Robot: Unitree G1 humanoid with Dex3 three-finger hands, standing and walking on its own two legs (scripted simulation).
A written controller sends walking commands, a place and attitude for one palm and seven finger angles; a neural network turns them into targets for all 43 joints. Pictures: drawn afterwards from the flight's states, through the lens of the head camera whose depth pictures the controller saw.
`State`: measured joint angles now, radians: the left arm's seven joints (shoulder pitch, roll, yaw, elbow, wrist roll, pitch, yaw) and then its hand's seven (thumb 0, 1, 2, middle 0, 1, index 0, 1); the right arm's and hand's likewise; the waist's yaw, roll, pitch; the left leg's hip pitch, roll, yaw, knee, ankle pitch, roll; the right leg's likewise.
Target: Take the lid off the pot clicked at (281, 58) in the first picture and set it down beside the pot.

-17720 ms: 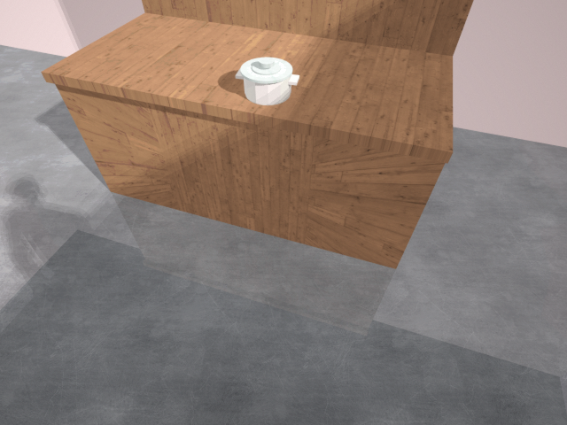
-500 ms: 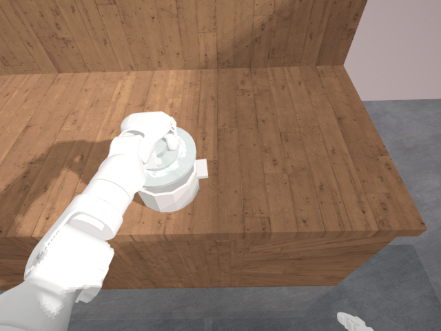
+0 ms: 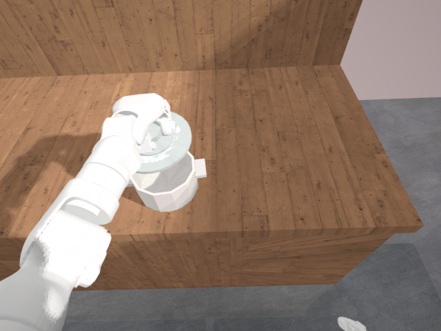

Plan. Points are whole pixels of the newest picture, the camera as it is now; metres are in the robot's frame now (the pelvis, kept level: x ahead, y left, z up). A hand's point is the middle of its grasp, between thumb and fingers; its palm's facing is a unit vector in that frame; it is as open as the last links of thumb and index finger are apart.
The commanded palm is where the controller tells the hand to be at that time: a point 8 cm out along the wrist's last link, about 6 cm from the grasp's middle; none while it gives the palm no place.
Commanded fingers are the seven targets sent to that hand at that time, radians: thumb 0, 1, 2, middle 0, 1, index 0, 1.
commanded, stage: lift the lid straight up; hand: left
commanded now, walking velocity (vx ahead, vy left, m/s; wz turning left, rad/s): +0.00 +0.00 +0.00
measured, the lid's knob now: (149, 132) +0.49 +0.15 +0.08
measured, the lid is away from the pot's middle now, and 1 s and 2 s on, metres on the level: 0.01 0.04 0.16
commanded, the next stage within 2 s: move the lid sideways beside the pot in 0.56 s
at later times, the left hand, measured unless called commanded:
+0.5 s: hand (139, 123) +0.45 +0.14 +0.14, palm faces -0.26 -0.06 -0.96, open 7.0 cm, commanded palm +0.44 +0.14 +0.21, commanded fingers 0.00 0.59 1.05 -0.70 -1.09 -0.91 -1.15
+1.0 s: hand (124, 123) +0.46 +0.17 +0.13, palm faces -0.30 -0.08 -0.95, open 7.0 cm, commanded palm +0.45 +0.18 +0.21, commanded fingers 0.00 0.59 1.05 -0.70 -1.09 -0.91 -1.15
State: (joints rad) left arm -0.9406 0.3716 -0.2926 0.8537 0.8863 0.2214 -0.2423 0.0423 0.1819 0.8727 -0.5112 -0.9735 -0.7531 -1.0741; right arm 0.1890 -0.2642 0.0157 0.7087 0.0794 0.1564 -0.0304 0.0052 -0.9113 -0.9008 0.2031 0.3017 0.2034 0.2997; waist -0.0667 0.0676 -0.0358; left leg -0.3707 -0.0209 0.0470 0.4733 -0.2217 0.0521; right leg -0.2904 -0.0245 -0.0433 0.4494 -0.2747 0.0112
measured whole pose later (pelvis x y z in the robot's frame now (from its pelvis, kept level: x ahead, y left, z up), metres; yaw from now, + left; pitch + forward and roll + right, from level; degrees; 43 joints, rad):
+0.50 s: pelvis +0.00 +0.01 +0.00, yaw +1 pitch +6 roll +0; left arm -0.98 0.36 -0.34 0.75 0.88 0.29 -0.30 0.04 0.18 0.87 -0.51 -0.97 -0.76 -1.08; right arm 0.13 -0.26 0.03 0.69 0.08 0.15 0.00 0.01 -0.91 -0.90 0.20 0.30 0.20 0.30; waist -0.04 0.07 -0.04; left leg -0.35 -0.04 0.04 0.46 -0.21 0.06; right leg -0.26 -0.04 -0.05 0.44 -0.27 0.02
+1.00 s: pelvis +0.00 +0.00 +0.00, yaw +0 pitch +6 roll -1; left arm -0.97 0.45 -0.23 0.82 0.90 0.22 -0.33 0.05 0.19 0.87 -0.51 -0.97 -0.76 -1.08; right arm 0.20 -0.28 0.02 0.70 0.08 0.16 -0.03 0.01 -0.91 -0.90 0.20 0.30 0.20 0.30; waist -0.07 0.07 -0.02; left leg -0.34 -0.03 0.05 0.44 -0.20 0.06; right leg -0.26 -0.03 -0.04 0.42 -0.26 0.02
